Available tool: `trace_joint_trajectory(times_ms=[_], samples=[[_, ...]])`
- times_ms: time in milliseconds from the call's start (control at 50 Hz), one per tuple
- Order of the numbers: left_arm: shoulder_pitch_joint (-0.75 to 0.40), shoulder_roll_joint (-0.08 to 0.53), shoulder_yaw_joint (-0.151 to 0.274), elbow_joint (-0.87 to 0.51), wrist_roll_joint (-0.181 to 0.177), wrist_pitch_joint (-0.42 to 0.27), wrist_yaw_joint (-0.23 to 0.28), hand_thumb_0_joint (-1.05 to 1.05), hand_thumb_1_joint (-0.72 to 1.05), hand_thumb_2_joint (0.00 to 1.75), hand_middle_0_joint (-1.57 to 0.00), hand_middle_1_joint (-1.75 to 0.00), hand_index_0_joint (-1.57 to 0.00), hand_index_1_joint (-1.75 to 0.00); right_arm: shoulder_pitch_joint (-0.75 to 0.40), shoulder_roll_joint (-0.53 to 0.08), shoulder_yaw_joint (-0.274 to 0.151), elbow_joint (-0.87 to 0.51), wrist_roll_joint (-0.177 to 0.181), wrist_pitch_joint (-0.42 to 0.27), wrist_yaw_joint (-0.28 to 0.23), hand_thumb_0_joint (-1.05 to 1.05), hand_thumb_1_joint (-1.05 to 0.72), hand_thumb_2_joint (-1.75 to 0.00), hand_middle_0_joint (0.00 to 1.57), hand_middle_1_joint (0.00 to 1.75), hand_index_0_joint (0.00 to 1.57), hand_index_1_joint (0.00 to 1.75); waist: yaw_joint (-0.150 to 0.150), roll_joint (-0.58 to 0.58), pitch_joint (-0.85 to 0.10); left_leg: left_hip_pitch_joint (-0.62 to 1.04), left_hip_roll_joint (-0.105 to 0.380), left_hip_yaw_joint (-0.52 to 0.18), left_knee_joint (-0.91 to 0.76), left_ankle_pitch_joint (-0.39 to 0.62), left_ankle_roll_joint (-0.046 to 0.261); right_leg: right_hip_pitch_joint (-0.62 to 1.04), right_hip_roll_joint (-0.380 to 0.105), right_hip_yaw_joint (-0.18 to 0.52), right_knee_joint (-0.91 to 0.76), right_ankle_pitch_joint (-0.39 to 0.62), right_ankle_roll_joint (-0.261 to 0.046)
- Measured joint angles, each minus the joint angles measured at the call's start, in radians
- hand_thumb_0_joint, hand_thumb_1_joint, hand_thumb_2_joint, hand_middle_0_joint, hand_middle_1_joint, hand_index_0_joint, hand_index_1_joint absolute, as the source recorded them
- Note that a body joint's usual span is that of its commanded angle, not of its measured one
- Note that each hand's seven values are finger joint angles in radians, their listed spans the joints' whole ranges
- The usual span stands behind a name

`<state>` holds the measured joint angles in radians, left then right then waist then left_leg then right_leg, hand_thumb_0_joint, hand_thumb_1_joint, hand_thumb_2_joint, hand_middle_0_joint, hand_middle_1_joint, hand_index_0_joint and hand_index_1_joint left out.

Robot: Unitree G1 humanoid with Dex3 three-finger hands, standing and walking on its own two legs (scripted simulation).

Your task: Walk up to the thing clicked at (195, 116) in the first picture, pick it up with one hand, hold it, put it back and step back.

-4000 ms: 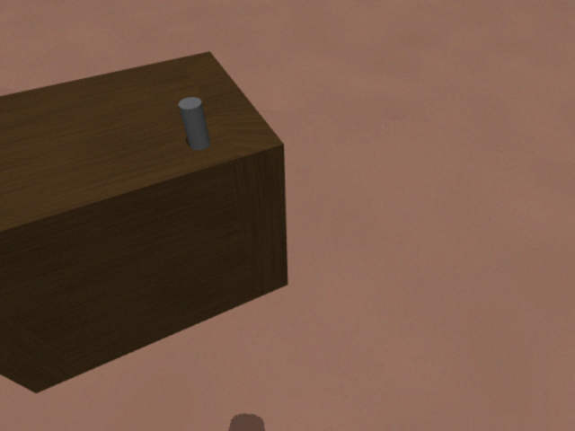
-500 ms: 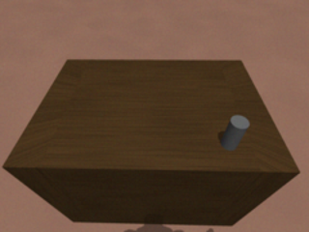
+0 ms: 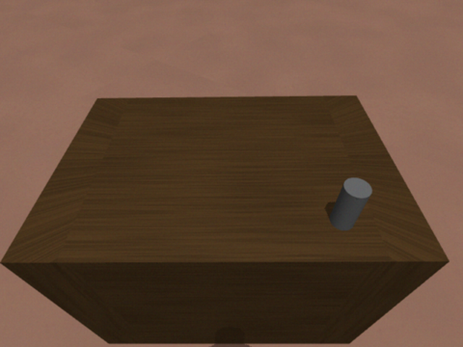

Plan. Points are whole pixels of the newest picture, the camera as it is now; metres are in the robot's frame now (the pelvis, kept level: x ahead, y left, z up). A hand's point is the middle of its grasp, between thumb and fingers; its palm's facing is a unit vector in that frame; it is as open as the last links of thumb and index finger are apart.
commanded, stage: stand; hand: right
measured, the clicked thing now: (349, 205) +0.42 -0.23 -0.02
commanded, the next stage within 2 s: rise first in 1.88 s
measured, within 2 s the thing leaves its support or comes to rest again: neither
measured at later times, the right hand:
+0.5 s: hand out of the picture +0.09 -0.26 -0.16, palm faces -0.02 +0.94 -0.33, open 7.4 cm
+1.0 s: hand out of the picture +0.09 -0.26 -0.16, palm faces -0.02 +0.94 -0.33, open 7.4 cm
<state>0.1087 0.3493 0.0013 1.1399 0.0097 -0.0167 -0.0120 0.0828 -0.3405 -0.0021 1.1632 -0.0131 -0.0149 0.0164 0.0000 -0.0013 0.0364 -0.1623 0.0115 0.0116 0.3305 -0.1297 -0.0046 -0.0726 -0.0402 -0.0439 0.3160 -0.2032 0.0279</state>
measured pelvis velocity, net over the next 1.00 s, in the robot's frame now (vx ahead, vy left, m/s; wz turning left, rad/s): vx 0.01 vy -0.01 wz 0.00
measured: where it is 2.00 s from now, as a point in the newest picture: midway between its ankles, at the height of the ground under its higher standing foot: outside the picture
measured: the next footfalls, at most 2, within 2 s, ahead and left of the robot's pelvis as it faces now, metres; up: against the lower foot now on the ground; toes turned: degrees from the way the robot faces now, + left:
none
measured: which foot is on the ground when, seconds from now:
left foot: down 0.00-1.00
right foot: down 0.00-1.00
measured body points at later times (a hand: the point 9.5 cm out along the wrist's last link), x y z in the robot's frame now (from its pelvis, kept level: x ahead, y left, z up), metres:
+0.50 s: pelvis +0.01 +0.00 +0.00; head +0.02 +0.00 +0.45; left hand +0.09 +0.29 -0.13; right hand +0.09 -0.31 -0.13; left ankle +0.03 +0.12 -0.75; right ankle -0.02 -0.13 -0.75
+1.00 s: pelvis +0.01 -0.01 +0.00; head +0.02 -0.01 +0.45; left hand +0.09 +0.29 -0.13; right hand +0.10 -0.31 -0.13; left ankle +0.03 +0.12 -0.75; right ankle -0.02 -0.13 -0.75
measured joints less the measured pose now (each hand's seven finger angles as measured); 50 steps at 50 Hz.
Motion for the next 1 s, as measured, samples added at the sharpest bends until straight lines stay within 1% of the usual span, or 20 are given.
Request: trace_joint_trajectory(times_ms=[220, 720, 1000], samples=[[0.001, 0.005, -0.003, -0.011, -0.001, 0.000, 0.004, 0.01, 0.91, 0.90, -0.21, -0.30, -0.21, -0.30, 0.014, -0.004, -0.002, 0.006, 0.000, 0.002, 0.000, 0.00, -0.91, -0.90, 0.20, 0.30, 0.21, 0.30, -0.005, -0.001, 0.008, 0.006, -0.001, 0.001, -0.009, -0.003, -0.001, 0.004, -0.001, 0.001, -0.006, -0.004, 0.000], [0.009, -0.001, -0.005, -0.017, -0.002, 0.001, 0.007, 0.01, 0.91, 0.90, -0.21, -0.30, -0.21, -0.30, -0.002, -0.008, 0.002, -0.010, 0.002, 0.002, -0.004, 0.00, -0.91, -0.90, 0.20, 0.30, 0.21, 0.30, 0.002, 0.005, 0.007, 0.025, 0.009, -0.001, -0.012, -0.016, -0.011, 0.027, 0.010, -0.001, -0.017, -0.013, -0.009], [0.014, 0.003, -0.002, -0.020, 0.000, 0.003, 0.007, 0.01, 0.91, 0.90, -0.21, -0.30, -0.21, -0.30, 0.005, -0.009, 0.003, -0.017, 0.002, 0.007, -0.005, 0.00, -0.91, -0.90, 0.20, 0.30, 0.21, 0.30, 0.000, 0.003, 0.010, 0.030, 0.016, -0.003, -0.015, -0.014, -0.017, 0.033, 0.017, -0.003, -0.022, -0.011, -0.015]])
